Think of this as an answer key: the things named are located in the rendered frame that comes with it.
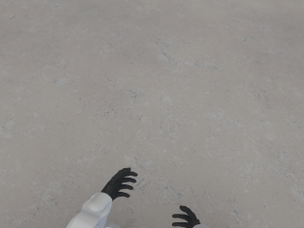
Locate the robot left hand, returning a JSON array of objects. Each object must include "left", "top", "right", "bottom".
[{"left": 101, "top": 167, "right": 138, "bottom": 201}]

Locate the robot left forearm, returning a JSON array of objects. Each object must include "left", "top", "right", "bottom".
[{"left": 66, "top": 192, "right": 112, "bottom": 228}]

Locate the robot right hand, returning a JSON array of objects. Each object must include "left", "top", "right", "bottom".
[{"left": 172, "top": 205, "right": 200, "bottom": 228}]

